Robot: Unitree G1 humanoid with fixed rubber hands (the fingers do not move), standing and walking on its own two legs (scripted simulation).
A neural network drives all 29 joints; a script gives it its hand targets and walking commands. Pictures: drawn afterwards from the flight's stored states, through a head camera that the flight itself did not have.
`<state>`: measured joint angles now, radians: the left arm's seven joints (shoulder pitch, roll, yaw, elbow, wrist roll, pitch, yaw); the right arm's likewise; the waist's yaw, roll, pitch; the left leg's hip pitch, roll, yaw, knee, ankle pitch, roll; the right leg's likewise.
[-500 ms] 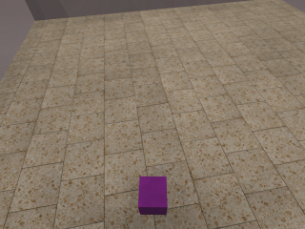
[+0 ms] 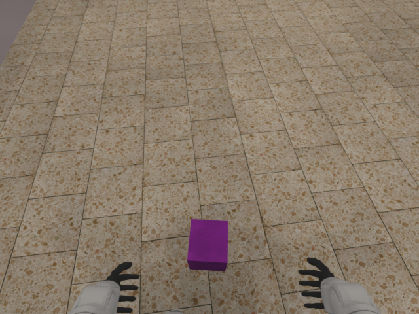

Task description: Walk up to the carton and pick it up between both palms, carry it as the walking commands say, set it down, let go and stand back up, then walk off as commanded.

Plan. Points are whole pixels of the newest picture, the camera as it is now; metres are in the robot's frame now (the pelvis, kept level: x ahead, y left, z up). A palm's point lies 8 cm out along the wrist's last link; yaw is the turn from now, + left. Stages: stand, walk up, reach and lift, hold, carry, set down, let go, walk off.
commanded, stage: reach and lift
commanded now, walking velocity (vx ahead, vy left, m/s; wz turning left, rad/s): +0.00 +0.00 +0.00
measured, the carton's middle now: (208, 245) +0.42 +0.02 -0.67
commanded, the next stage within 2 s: none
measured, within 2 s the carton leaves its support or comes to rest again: neither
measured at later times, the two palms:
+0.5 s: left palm (124, 288) +0.19 +0.21 -0.16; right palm (310, 293) +0.17 -0.20 -0.15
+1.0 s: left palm (146, 225) +0.34 +0.19 -0.19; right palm (283, 232) +0.32 -0.17 -0.18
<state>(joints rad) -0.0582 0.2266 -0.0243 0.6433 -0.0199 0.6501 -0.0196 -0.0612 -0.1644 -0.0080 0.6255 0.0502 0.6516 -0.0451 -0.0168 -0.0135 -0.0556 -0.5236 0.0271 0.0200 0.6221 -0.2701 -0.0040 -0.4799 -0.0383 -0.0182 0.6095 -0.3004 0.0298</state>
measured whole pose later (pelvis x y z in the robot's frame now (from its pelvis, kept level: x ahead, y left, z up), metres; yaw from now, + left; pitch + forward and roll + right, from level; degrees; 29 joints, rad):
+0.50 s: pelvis -0.04 -0.01 -0.05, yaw +0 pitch +18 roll -1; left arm -0.10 0.17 0.12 0.47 0.07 0.46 -0.09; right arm -0.05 -0.03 -0.08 0.38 -0.02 0.48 -0.06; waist -0.02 -0.01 -0.03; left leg -0.92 0.02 -0.02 0.97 -0.35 -0.02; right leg -0.89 -0.01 0.01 0.97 -0.40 0.02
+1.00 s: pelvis -0.07 +0.01 -0.09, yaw -1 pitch +29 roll -1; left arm -0.76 0.17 0.21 0.80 0.05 0.33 0.03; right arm -0.69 -0.05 -0.24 0.69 -0.03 0.32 -0.15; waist -0.01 0.00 -0.01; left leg -1.28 0.01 -0.02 1.09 -0.33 0.00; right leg -1.24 0.00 0.04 1.09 -0.36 0.05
